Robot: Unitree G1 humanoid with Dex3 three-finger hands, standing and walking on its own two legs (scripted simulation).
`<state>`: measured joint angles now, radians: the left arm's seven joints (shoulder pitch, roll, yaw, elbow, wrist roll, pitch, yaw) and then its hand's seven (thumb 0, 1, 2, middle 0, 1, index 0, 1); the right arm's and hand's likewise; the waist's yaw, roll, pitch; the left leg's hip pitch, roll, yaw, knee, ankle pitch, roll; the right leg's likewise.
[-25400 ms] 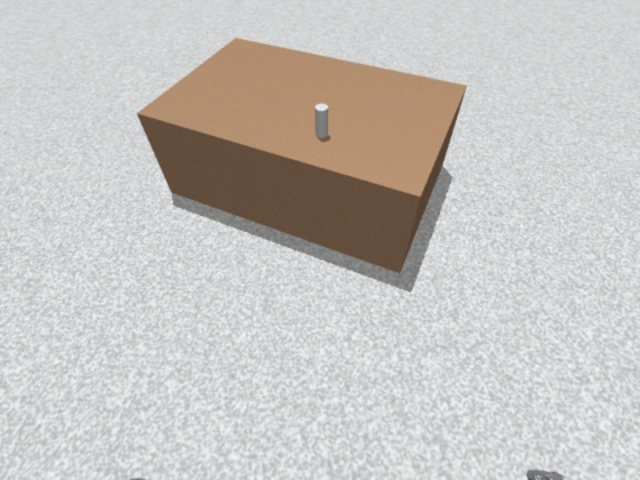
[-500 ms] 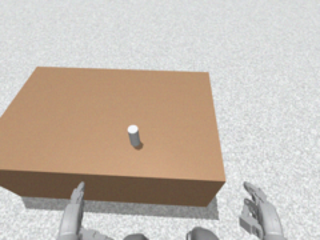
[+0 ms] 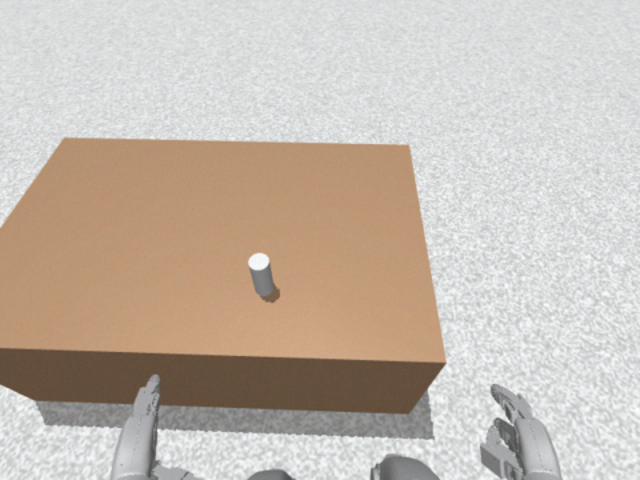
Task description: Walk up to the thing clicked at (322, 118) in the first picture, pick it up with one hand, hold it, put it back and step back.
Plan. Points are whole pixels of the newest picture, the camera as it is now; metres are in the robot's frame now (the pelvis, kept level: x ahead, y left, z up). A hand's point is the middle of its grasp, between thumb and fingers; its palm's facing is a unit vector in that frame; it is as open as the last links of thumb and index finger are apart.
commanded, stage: home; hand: left
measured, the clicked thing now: (261, 275) +0.54 +0.14 -0.25
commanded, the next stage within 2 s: stand in 0.14 s
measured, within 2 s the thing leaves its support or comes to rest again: neither
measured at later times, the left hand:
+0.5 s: hand out of the picture +0.13 +0.22 -0.10, palm faces -0.02 -0.94 -0.35, open 14.2 cm
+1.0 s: hand out of the picture +0.04 +0.25 -0.11, palm faces +0.02 -0.94 -0.35, open 7.4 cm
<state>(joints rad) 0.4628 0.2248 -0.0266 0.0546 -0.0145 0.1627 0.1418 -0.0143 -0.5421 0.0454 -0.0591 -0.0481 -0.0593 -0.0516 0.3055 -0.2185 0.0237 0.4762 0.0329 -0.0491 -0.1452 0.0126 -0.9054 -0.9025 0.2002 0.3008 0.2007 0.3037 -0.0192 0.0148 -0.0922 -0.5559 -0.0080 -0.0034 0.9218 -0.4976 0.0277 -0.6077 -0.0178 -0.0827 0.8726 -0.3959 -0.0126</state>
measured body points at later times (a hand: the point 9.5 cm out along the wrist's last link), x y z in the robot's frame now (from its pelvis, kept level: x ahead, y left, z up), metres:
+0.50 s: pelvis +0.00 +0.00 +0.02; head +0.01 +0.00 +0.47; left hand +0.12 +0.27 -0.08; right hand +0.13 -0.27 -0.09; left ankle -0.02 +0.10 -0.69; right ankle +0.03 -0.11 -0.69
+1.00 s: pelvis +0.00 +0.00 +0.05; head -0.01 -0.01 +0.50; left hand +0.04 +0.29 -0.08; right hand +0.07 -0.28 -0.09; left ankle -0.02 +0.10 -0.69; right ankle +0.03 -0.12 -0.69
